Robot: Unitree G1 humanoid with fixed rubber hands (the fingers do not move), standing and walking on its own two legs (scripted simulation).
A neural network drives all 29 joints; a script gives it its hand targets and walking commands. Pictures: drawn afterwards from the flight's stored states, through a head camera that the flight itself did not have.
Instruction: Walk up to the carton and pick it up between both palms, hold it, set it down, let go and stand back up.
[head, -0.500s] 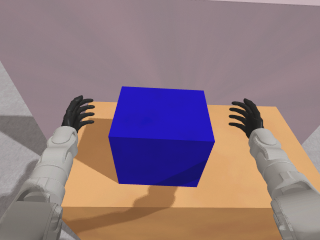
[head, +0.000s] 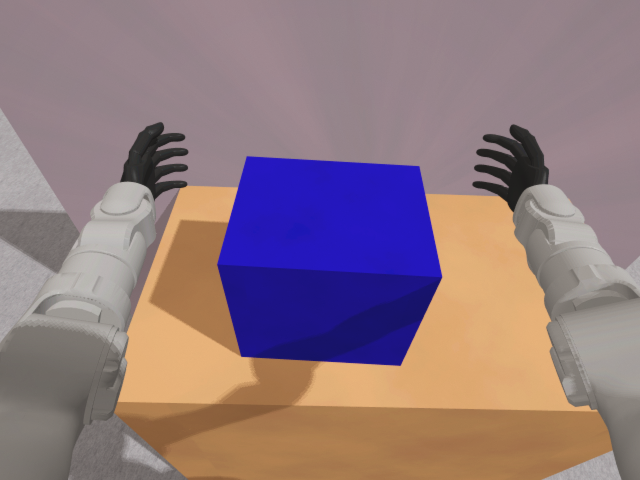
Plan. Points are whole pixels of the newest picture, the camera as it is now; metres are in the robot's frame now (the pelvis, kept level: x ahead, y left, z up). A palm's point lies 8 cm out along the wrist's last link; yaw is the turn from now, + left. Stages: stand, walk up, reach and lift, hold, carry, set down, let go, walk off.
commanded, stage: reach and lift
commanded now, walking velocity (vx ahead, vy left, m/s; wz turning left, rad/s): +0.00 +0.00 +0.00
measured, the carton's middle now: (326, 265) +0.44 +0.01 +0.00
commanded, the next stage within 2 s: none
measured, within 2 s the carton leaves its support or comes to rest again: neither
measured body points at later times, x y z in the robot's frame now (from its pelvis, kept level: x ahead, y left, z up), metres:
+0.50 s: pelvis -0.01 +0.00 -0.01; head +0.07 +0.00 +0.43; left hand +0.45 +0.24 +0.08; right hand +0.47 -0.22 +0.09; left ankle +0.00 +0.12 -0.74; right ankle -0.01 -0.09 -0.74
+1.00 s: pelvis -0.01 +0.00 -0.03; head +0.09 +0.01 +0.41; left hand +0.46 +0.24 +0.05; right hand +0.49 -0.20 +0.06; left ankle +0.00 +0.12 -0.74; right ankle -0.01 -0.09 -0.74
